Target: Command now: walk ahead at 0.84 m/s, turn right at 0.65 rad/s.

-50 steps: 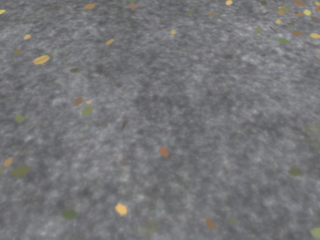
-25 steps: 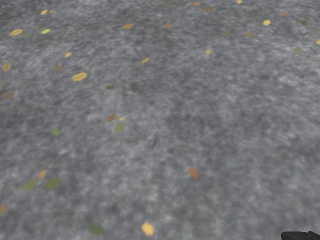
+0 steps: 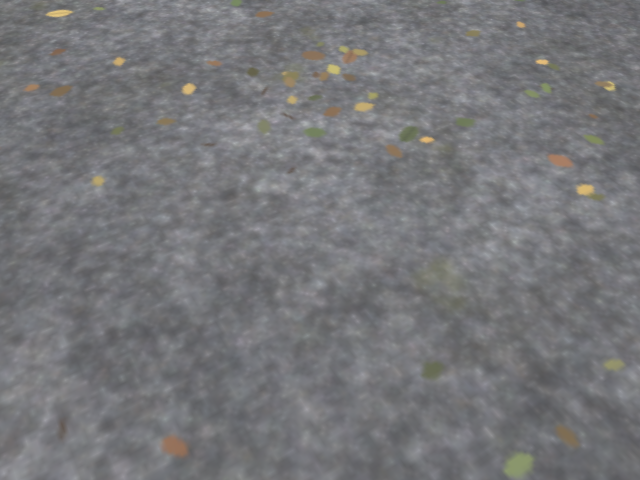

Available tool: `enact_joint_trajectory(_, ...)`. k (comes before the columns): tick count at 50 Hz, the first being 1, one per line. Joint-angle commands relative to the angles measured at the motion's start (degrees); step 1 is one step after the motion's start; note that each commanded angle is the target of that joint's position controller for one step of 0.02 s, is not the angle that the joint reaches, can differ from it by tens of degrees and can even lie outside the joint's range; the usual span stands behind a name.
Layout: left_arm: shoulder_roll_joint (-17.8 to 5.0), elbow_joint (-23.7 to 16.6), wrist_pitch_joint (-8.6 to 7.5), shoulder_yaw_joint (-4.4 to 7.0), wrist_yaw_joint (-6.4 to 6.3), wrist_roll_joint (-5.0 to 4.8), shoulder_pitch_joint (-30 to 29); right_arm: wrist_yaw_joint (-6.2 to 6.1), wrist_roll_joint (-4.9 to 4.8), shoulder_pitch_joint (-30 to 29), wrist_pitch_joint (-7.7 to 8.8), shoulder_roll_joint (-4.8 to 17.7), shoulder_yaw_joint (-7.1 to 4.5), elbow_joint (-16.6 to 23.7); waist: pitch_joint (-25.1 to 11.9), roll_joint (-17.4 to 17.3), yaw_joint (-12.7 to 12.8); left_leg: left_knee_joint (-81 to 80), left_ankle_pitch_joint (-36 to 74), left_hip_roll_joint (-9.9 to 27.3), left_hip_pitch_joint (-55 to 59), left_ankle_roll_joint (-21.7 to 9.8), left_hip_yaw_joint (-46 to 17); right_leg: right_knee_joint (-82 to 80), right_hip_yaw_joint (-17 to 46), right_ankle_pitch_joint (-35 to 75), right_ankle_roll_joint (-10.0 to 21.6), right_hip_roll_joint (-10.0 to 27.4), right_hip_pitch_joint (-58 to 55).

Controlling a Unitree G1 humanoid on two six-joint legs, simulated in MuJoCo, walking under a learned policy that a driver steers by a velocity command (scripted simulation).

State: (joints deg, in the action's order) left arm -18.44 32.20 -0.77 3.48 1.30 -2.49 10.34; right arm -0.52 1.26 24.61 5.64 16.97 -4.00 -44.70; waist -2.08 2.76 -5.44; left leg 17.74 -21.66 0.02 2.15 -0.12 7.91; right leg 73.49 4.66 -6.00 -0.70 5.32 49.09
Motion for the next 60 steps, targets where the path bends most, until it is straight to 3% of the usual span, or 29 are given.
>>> enact_joint_trajectory(1, -0.17, -5.78, -1.38, -0.66, 0.64, -0.20, -8.95, 0.36, 0.67, 0.46, 0.97, 4.19, 0.09, 1.39, 12.65, -6.06, -0.06, -11.50, 9.09, 13.31, -4.60, -6.76, -8.15, -6.03, 0.55, 4.41, 0.35, -0.29, 8.43)
enact_joint_trajectory(7, 1.67, -9.33, -4.52, -2.10, 3.99, 0.32, -18.80, 0.35, -2.85, 4.72, -1.27, 9.17, 0.43, -3.47, 15.38, -6.60, 1.57, -12.66, 38.53, 17.07, 2.80, -9.74, -5.89, -31.35, -9.52, -1.12, 4.33, -2.91, -3.55)
enact_joint_trajectory(9, -2.76, -9.08, -4.45, -0.05, 3.31, 0.43, -12.29, 0.07, -2.34, 6.02, -1.20, 12.39, 0.08, -5.14, 6.68, -13.26, 7.50, -1.74, 70.95, 18.58, 3.41, -9.14, -5.90, -33.79, -10.21, -5.79, 6.46, -7.50, -22.21)
enact_joint_trajectory(10, -6.51, -6.21, -3.95, 2.00, 2.20, 0.00, 0.65, -0.15, -1.91, 4.57, -1.33, 13.43, 0.03, -5.96, -0.78, -15.52, 15.61, 10.69, 77.64, 17.69, -1.58, -7.96, -4.94, -36.07, -9.99, -4.87, 7.93, -9.07, -40.11)
enact_joint_trajectory(11, -9.94, -2.50, -2.86, 3.82, 0.63, -0.10, 14.64, -0.33, -1.45, 1.73, -0.63, 12.75, 0.50, -4.81, -7.51, -15.33, 23.53, 27.64, 64.86, 14.40, -17.42, -5.47, -5.54, -35.27, -2.96, -4.13, 8.60, -3.46, -62.77)
enact_joint_trajectory(12, -16.14, 0.07, -2.97, 4.57, -0.53, 2.24, 19.08, 0.50, -0.80, 9.72, 0.38, -0.10, 3.37, -1.69, -21.81, 4.12, 15.23, 52.99, 2.58, 4.23, -37.26, -3.38, -9.50, -38.30, 25.03, -25.70, 12.46, 15.29, -85.36)
enact_joint_trajectory(13, -11.66, -0.10, -3.65, 3.48, -0.38, 3.54, 22.46, 0.62, -3.95, 5.66, 2.24, 4.27, 2.47, -1.33, -31.66, 6.11, 18.40, 60.71, -4.94, 1.95, -37.69, -4.27, -19.92, -51.26, 40.96, -40.00, 12.89, 18.89, -81.64)
enact_joint_trajectory(14, -8.25, 2.05, -4.41, 2.37, 0.09, 3.48, 19.07, 0.05, -6.56, -3.35, 2.05, 6.33, 0.91, 2.30, -16.50, 5.67, 17.42, 64.69, -1.32, 3.23, -45.47, -3.70, -18.21, -56.16, 35.12, -36.73, 10.29, 16.61, -72.80)
enact_joint_trajectory(16, -3.97, 4.53, -5.06, 1.45, 0.18, 2.99, 12.04, -0.62, -4.67, -6.06, 1.07, 2.71, 1.35, 3.25, -2.11, 2.32, 11.65, 62.36, 6.20, 7.99, -45.63, -3.08, -15.21, -57.53, 19.22, -20.96, 9.34, 14.40, -54.33)
enact_joint_trajectory(19, 2.68, 6.86, -6.16, 0.54, 0.61, 3.34, 5.19, 0.44, -4.98, -0.22, -3.14, -1.10, 1.05, 1.16, 2.63, 4.05, 4.80, 60.71, 10.40, 11.79, -38.19, -2.96, -14.88, -61.96, 3.40, -9.70, 8.29, 11.00, -41.58)
enact_joint_trajectory(23, 1.52, 8.55, -6.76, 0.90, -0.12, 3.29, 1.09, 0.76, -3.93, -6.70, -5.41, -0.87, 1.02, 4.04, 11.54, 2.30, 2.54, 54.54, 16.33, 11.62, -43.14, -2.26, -13.26, -66.37, -11.46, 1.82, 6.29, 7.47, -35.31)
enact_joint_trajectory(28, -5.24, 9.53, -6.39, 2.21, -1.90, 3.05, 4.41, 3.65, -3.30, -17.52, -3.86, 1.31, 1.50, 8.12, 14.55, -4.50, 4.92, 33.77, 28.48, 8.11, -43.01, -4.76, -5.11, -68.74, -20.74, 12.96, 5.03, 6.98, -43.39)
enact_joint_trajectory(30, -9.00, 9.59, -5.50, 2.89, -2.46, 3.00, 5.32, 4.72, -3.66, -18.83, -3.34, 3.38, 0.73, 9.43, 11.57, -3.25, 4.01, 28.68, 28.37, 3.39, -36.77, -6.54, 0.87, -63.26, -22.37, 39.18, 3.39, 7.42, -49.17)
enact_joint_trajectory(33, -14.37, 7.70, -3.14, 4.24, -2.42, 1.46, 1.38, 4.05, -4.94, -0.95, -5.24, 10.70, -2.91, 6.97, -0.13, 5.01, -7.32, 31.52, 15.63, -2.82, -14.66, -10.21, 3.50, -37.46, -20.94, 73.01, 4.32, 9.71, -51.69)
enact_joint_trajectory(34, -12.87, 6.76, -3.43, 3.84, -1.92, 1.09, -1.64, 3.15, -4.56, 12.30, -6.19, 15.36, -5.39, 3.39, -5.77, 3.39, -13.28, 27.49, 15.58, -3.31, 3.88, -12.60, -0.47, -19.96, -18.69, 66.08, 4.38, 7.99, -42.83)
enact_joint_trajectory(35, -5.27, 6.03, -4.96, 1.78, -1.42, 0.53, -6.49, 1.98, -4.92, 14.99, -6.87, 16.53, -6.42, 1.84, 0.55, -12.44, -14.75, 18.72, 19.17, -1.27, 10.24, -16.23, -8.48, 11.87, -18.07, 10.37, 1.15, -5.94, -27.50)
enact_joint_trajectory(36, 4.38, 1.57, -8.08, -1.15, -0.48, 0.89, 6.93, 2.74, -2.09, 4.30, -5.11, 16.78, -4.04, 5.49, -5.90, -27.93, 3.56, 11.13, 5.32, 8.16, 19.55, -27.17, -43.66, 27.55, -3.89, -27.89, 0.19, -12.67, -4.72)
enact_joint_trajectory(37, -1.80, -0.41, -10.26, -1.19, -0.06, 0.53, 2.71, 3.18, -1.18, 2.06, -3.38, 11.22, -3.00, 8.76, -13.35, -17.57, 0.35, -1.60, -15.82, 13.51, 19.25, -28.10, -59.57, 24.76, 5.95, -22.98, 3.26, -10.57, -2.39)
enact_joint_trajectory(38, -4.76, -1.80, -10.68, -0.21, -0.21, -0.94, -3.38, 3.62, -1.09, 2.38, -1.60, 9.26, -2.79, 8.31, -3.55, -7.16, 1.28, -7.69, -19.61, 13.77, 10.06, -24.19, -59.96, 17.82, 4.93, -19.33, 4.70, -8.61, -1.03)
enact_joint_trajectory(39, -4.04, -1.34, -10.12, -0.27, -0.97, -0.10, -4.08, 4.06, -1.52, -0.45, -0.28, 7.93, -2.35, 8.07, -0.25, 3.42, 4.63, -7.02, -17.97, 12.70, 2.17, -21.07, -56.04, 10.05, 5.24, -15.39, 5.10, -5.18, -4.46)
enact_joint_trajectory(42, -3.87, 0.45, -7.59, 0.34, -1.47, 2.60, -1.72, 2.58, -2.27, -7.44, 0.27, 7.26, -1.84, 9.82, 5.10, 2.85, 8.86, -5.89, -3.26, 4.73, -14.99, -19.49, -41.34, -1.49, 5.67, -11.03, 1.08, -1.87, -14.16)
enact_joint_trajectory(45, -1.43, -2.18, -6.46, -0.40, -1.96, 3.79, -9.74, 0.39, -3.11, -5.06, -0.21, 5.55, -1.21, 8.61, 7.77, 0.81, 5.53, -6.44, 8.29, 0.84, -21.72, -18.41, -32.31, -17.28, 1.76, -4.27, -2.76, -2.12, -16.45)
enact_joint_trajectory(49, 1.71, -6.03, -6.96, -0.86, -1.05, 2.62, -19.61, -0.61, -3.51, -2.56, -1.78, 6.64, -1.81, 6.59, 7.15, -5.57, -0.18, -3.75, 7.82, -2.47, -25.74, -13.49, -28.72, -39.16, -1.87, 10.79, -4.77, -7.19, -26.13)
enact_joint_trajectory(53, -3.44, -6.15, -8.04, 1.65, -0.68, -0.01, -18.75, -1.21, -4.26, -2.00, -2.02, 5.96, -2.36, 4.96, 5.30, -10.01, 0.64, 3.17, 8.16, 0.76, -14.55, -11.23, -35.04, -46.55, 2.61, 9.87, -4.21, -6.75, -28.39)
enact_joint_trajectory(56, -8.50, -1.51, -8.10, 4.75, -1.66, -0.81, 4.72, -0.21, -1.64, -7.49, -2.61, 5.38, -1.99, 7.06, -9.32, -10.98, 14.42, 29.39, 29.63, -0.72, -14.66, -7.06, -31.34, -42.01, 1.97, 0.82, -0.20, -3.30, -53.40)
enact_joint_trajectory(57, -10.92, 0.81, -7.20, 4.35, -2.06, 0.05, 17.17, 0.46, 0.52, -5.35, -2.38, -2.24, 0.63, 8.31, -19.06, 0.14, 16.02, 50.52, 0.90, -3.61, -26.96, -6.27, -26.75, -38.38, 14.58, -14.04, 1.32, 6.03, -72.47)
enact_joint_trajectory(58, -14.33, 2.47, -7.71, 4.65, -0.29, 3.29, 15.91, 0.37, -5.92, 6.35, -1.74, -4.16, 1.85, 10.56, -23.40, 32.83, 7.20, 66.75, -10.68, -6.47, -45.72, -4.16, -22.22, -57.24, 55.07, -41.10, 11.62, 19.09, -79.55)
enact_joint_trajectory(59, -6.40, 0.59, -7.32, 3.33, 0.13, 3.01, 10.88, -0.45, -6.47, 3.57, -2.36, 1.48, 1.57, 7.23, -13.98, 18.93, 9.70, 69.41, -3.06, -0.80, -50.04, -3.82, -20.07, -60.76, 53.41, -51.95, 11.17, 16.63, -72.67)
enact_joint_trajectory(60, -3.29, 1.42, -6.57, 2.63, -0.17, 2.55, 9.12, -0.18, -4.60, -4.03, -2.49, 4.59, 1.08, 8.14, -6.01, 9.06, 11.07, 68.29, 1.05, 0.08, -49.94, -3.62, -17.05, -59.97, 41.53, -41.24, 10.06, 13.64, -64.49)
